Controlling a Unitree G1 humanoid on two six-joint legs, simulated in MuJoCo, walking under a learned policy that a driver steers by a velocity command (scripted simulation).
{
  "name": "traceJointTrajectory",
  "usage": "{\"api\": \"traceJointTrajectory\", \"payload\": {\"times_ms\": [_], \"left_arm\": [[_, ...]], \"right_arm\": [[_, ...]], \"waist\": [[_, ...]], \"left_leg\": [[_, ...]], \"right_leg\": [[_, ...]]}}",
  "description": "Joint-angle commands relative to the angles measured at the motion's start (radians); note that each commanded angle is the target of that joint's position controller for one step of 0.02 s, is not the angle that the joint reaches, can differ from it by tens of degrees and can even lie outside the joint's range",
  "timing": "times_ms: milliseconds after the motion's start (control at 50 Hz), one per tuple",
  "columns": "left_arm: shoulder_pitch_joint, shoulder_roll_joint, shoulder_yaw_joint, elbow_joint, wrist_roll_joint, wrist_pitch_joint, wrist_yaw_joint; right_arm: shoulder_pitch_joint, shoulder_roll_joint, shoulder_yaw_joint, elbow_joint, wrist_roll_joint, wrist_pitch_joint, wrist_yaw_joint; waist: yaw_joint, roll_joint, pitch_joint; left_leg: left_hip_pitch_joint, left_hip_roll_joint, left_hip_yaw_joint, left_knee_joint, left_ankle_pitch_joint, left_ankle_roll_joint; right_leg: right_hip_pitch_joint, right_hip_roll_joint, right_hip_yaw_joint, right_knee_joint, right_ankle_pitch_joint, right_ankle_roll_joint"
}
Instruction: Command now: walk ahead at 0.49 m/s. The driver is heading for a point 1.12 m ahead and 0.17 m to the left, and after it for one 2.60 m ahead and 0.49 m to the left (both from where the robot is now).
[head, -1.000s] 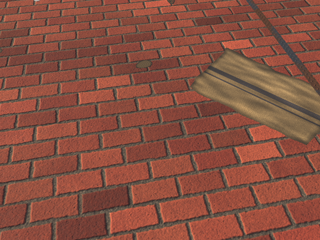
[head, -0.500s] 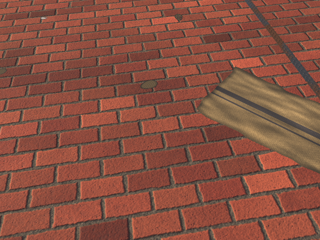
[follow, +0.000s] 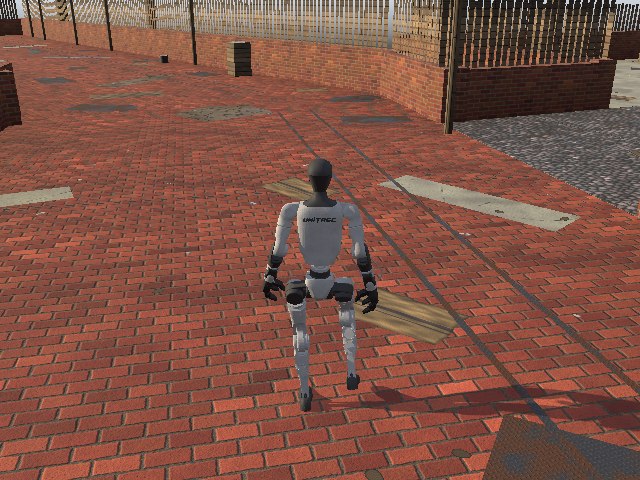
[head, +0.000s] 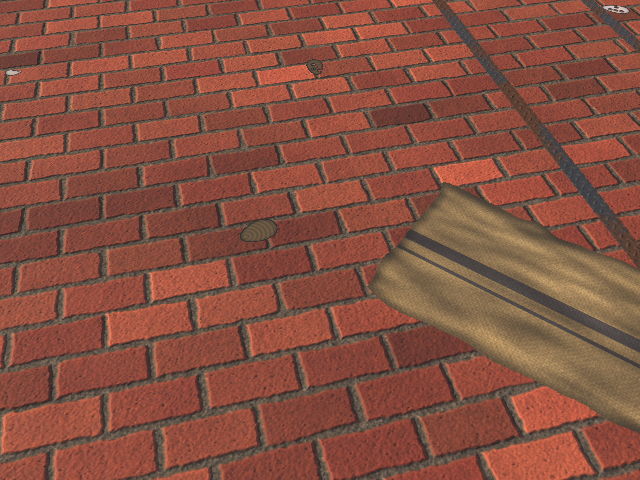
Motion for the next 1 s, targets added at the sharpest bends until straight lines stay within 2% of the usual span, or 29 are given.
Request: {"api": "traceJointTrajectory", "payload": {"times_ms": [20, 100, 200, 240, 260, 280, 300, 320, 340, 360, 380, 400, 440, 460, 500, 560, 640, 720, 760, 800, 820, 840, 860, 880, 900, 920, 940, 960, 1000], "left_arm": [[0.035, 0.047, 0.014, -0.042, 0.013, 0.003, 0.007], [-0.128, 0.029, 0.007, -0.085, 0.003, -0.009, -0.006], [-0.249, 0.043, 0.003, -0.134, -0.010, -0.018, -0.036], [-0.226, 0.066, 0.010, -0.139, -0.010, -0.027, -0.046], [-0.170, 0.084, 0.020, -0.128, -0.009, -0.031, -0.048], [-0.041, 0.120, 0.041, -0.089, -0.007, -0.033, -0.045], [0.163, 0.193, 0.069, -0.038, -0.001, -0.035, -0.037], [0.296, 0.309, 0.098, -0.012, 0.015, -0.026, -0.035], [0.310, 0.228, 0.075, -0.007, 0.012, -0.026, -0.039], [0.216, 0.166, 0.054, -0.024, 0.007, -0.028, -0.039], [0.115, 0.129, 0.040, -0.049, 0.005, -0.026, -0.039], [0.048, 0.097, 0.030, -0.059, 0.008, -0.024, -0.044], [0.018, 0.065, 0.020, -0.049, 0.018, -0.027, -0.053], [0.036, 0.072, 0.023, -0.036, 0.017, -0.031, -0.053], [0.075, 0.101, 0.031, -0.012, 0.018, -0.034, -0.045], [0.124, 0.113, 0.033, 0.011, 0.015, -0.024, -0.028], [0.178, 0.128, 0.034, 0.036, 0.006, -0.017, -0.015], [0.243, 0.134, 0.039, 0.075, -0.002, -0.002, -0.010], [0.246, 0.140, 0.044, 0.086, -0.004, 0.007, -0.004], [0.224, 0.154, 0.051, 0.086, -0.006, 0.016, -0.001], [0.200, 0.160, 0.052, 0.082, -0.002, 0.022, 0.000], [0.184, 0.147, 0.046, 0.077, 0.003, 0.030, 0.001], [0.188, 0.121, 0.033, 0.057, 0.014, 0.028, 0.002], [0.323, 0.001, -0.005, 0.060, 0.022, 0.011, -0.009], [0.340, 0.045, 0.004, 0.095, 0.010, -0.012, -0.015], [0.257, 0.113, 0.025, 0.071, -0.019, -0.018, -0.015], [0.179, 0.115, 0.025, 0.050, -0.020, -0.014, -0.008], [0.138, 0.110, 0.032, 0.045, -0.007, -0.003, 0.003], [0.175, 0.067, 0.034, 0.054, 0.005, 0.032, 0.014]], "right_arm": [[-0.041, -0.132, -0.021, -0.055, 0.001, -0.018, -0.020], [0.041, -0.160, -0.026, -0.038, 0.017, -0.005, -0.035], [0.114, -0.170, -0.032, -0.005, 0.027, 0.017, -0.038], [0.104, -0.182, -0.038, -0.003, 0.027, 0.027, -0.040], [0.084, -0.189, -0.040, -0.007, 0.027, 0.033, -0.041], [0.066, -0.177, -0.034, -0.013, 0.022, 0.038, -0.040], [0.057, -0.137, -0.017, -0.034, 0.008, 0.038, -0.040], [0.160, -0.020, 0.019, -0.052, 0.004, 0.016, -0.030], [0.160, -0.059, 0.013, -0.036, 0.021, -0.012, -0.025], [0.067, -0.156, -0.013, -0.062, 0.047, -0.026, -0.021], [0.001, -0.163, -0.015, -0.080, 0.049, -0.028, -0.025], [-0.033, -0.149, -0.019, -0.085, 0.034, -0.022, -0.031], [-0.005, -0.110, -0.024, -0.077, 0.022, 0.008, -0.037], [0.011, -0.089, -0.022, -0.072, 0.021, 0.019, -0.038], [-0.022, -0.088, -0.026, -0.088, 0.016, 0.029, -0.042], [-0.141, -0.083, -0.029, -0.129, 0.009, 0.028, -0.041], [-0.284, -0.064, -0.022, -0.167, 0.016, 0.020, -0.029], [-0.389, -0.067, -0.017, -0.206, 0.025, 0.013, -0.010], [-0.413, -0.075, -0.017, -0.224, 0.026, 0.005, 0.003], [-0.376, -0.096, -0.025, -0.222, 0.027, -0.001, 0.010], [-0.309, -0.119, -0.038, -0.205, 0.021, -0.004, 0.009], [-0.161, -0.157, -0.060, -0.158, 0.012, -0.007, 0.004], [-0.001, -0.221, -0.079, -0.118, -0.005, -0.010, -0.003], [0.100, -0.304, -0.094, -0.097, -0.026, -0.001, -0.009], [0.121, -0.233, -0.074, -0.092, -0.010, 0.007, -0.007], [0.025, -0.194, -0.059, -0.106, 0.003, 0.009, -0.007], [-0.079, -0.153, -0.046, -0.127, 0.007, 0.010, -0.009], [-0.143, -0.119, -0.034, -0.132, 0.007, 0.009, -0.007], [-0.181, -0.086, -0.023, -0.117, -0.014, 0.006, -0.004]], "waist": [[0.047, 0.075, 0.054], [-0.012, 0.076, 0.053], [-0.048, 0.091, 0.081], [-0.021, 0.104, 0.067], [0.016, 0.115, 0.037], [0.082, 0.106, -0.036], [0.159, 0.051, -0.182], [0.142, -0.201, -0.327], [0.149, -0.221, -0.391], [0.129, -0.149, -0.238], [0.099, -0.076, -0.154], [0.070, -0.021, -0.087], [0.020, -0.046, -0.042], [0.011, -0.042, -0.035], [0.005, -0.024, -0.009], [0.029, -0.014, 0.018], [0.072, -0.020, 0.050], [0.102, -0.020, 0.091], [0.094, -0.023, 0.097], [0.062, -0.038, 0.067], [0.021, -0.054, 0.027], [-0.051, -0.046, -0.061], [-0.100, 0.010, -0.197], [-0.062, 0.265, -0.366], [-0.077, 0.250, -0.480], [-0.055, 0.200, -0.333], [-0.023, 0.131, -0.217], [0.008, 0.076, -0.140], [0.064, 0.104, -0.110]], "left_leg": [[-0.107, 0.279, -0.207, -0.207, 0.070, 0.171], [-0.017, 0.264, -0.160, -0.189, 0.085, 0.127], [0.145, 0.327, -0.179, -0.118, 0.059, 0.113], [0.189, 0.351, -0.193, -0.062, 0.110, 0.097], [0.190, 0.344, -0.183, 0.001, 0.227, 0.083], [0.171, 0.296, -0.142, 0.154, 0.391, 0.060], [0.026, 0.235, -0.085, 0.429, 0.355, 0.025], [-0.401, 0.064, -0.012, 0.839, -0.032, -0.057], [-0.546, 0.045, -0.168, 1.003, -0.420, -0.046], [-0.630, 0.109, -0.185, 1.060, -0.361, -0.023], [-0.609, 0.167, -0.156, 1.029, -0.261, -0.017], [-0.569, 0.201, -0.139, 0.962, -0.190, -0.022], [-0.460, 0.235, -0.135, 0.874, -0.113, -0.033], [-0.445, 0.235, -0.125, 0.857, -0.096, -0.040], [-0.492, 0.238, -0.120, 0.795, -0.033, -0.054], [-0.569, 0.238, -0.116, 0.624, 0.099, -0.072], [-0.526, 0.204, -0.081, 0.395, 0.240, -0.071], [-0.552, 0.185, -0.077, 0.287, 0.208, -0.055], [-0.551, 0.180, -0.078, 0.253, 0.149, -0.034], [-0.458, 0.154, -0.057, 0.228, 0.077, -0.010], [-0.342, 0.116, -0.029, 0.213, 0.063, 0.006], [-0.144, 0.075, 0.002, 0.189, 0.116, 0.029], [0.158, 0.191, -0.106, 0.243, 0.374, 0.078], [0.574, 0.480, -0.515, 0.230, 0.571, 0.267], [0.582, 0.520, -0.687, 0.143, 0.631, 0.300], [0.436, 0.482, -0.514, 0.136, 0.641, 0.244], [0.279, 0.435, -0.379, 0.112, 0.654, 0.203], [0.138, 0.389, -0.300, 0.070, 0.637, 0.175], [-0.047, 0.336, -0.209, 0.006, 0.635, 0.151]], "right_leg": [[-0.020, -0.042, 0.001, -0.140, 0.161, 0.028], [0.011, 0.003, -0.037, -0.431, 0.307, 0.036], [0.009, 0.032, -0.043, -0.583, 0.217, 0.017], [0.067, 0.049, -0.052, -0.624, 0.135, -0.011], [0.156, 0.074, -0.074, -0.645, 0.107, -0.028], [0.325, 0.108, -0.100, -0.666, 0.100, -0.053], [0.621, 0.017, 0.001, -0.639, 0.124, -0.110], [1.028, -0.233, 0.437, -0.699, 0.016, -0.267], [1.071, -0.284, 0.690, -0.836, -0.067, -0.303], [0.946, -0.251, 0.548, -0.843, -0.070, -0.244], [0.798, -0.210, 0.398, -0.861, 0.005, -0.209], [0.665, -0.165, 0.298, -0.900, 0.074, -0.191], [0.525, -0.102, 0.180, -0.964, 0.143, -0.169], [0.501, -0.091, 0.146, -0.980, 0.196, -0.177], [0.500, -0.087, 0.098, -1.000, 0.286, -0.188], [0.543, -0.083, 0.057, -1.013, 0.327, -0.180], [0.566, -0.063, 0.007, -1.035, 0.260, -0.154], [0.685, -0.106, 0.010, -1.003, 0.244, -0.153], [0.744, -0.134, 0.016, -0.964, 0.283, -0.144], [0.768, -0.143, 0.011, -0.903, 0.409, -0.127], [0.762, -0.122, -0.006, -0.814, 0.609, -0.108], [0.731, -0.064, -0.041, -0.637, 0.762, -0.078], [0.555, -0.002, -0.075, -0.384, 0.603, -0.033], [0.142, 0.180, -0.099, 0.055, -0.041, 0.052], [0.083, 0.220, 0.091, 0.218, -0.443, 0.054], [0.025, 0.159, 0.101, 0.251, -0.408, 0.042], [0.018, 0.099, 0.047, 0.192, -0.336, 0.043], [0.051, 0.062, 0.018, 0.122, -0.279, 0.050], [0.208, 0.031, 0.007, 0.021, -0.200, 0.053]]}}
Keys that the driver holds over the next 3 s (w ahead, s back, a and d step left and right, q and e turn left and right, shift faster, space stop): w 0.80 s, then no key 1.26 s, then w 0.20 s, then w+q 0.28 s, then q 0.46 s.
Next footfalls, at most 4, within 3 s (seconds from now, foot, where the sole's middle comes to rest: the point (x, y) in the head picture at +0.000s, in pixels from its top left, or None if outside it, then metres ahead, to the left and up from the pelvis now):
0.30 right None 0.34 -0.17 -0.78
0.86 left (291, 420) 0.65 0.07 -0.78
1.26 right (395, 402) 0.69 -0.16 -0.78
2.38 right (404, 380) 0.74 -0.19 -0.78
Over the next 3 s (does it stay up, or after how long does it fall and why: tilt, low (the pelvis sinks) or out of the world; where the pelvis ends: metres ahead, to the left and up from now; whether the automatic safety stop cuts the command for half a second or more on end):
stays up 0.88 -0.04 -0.02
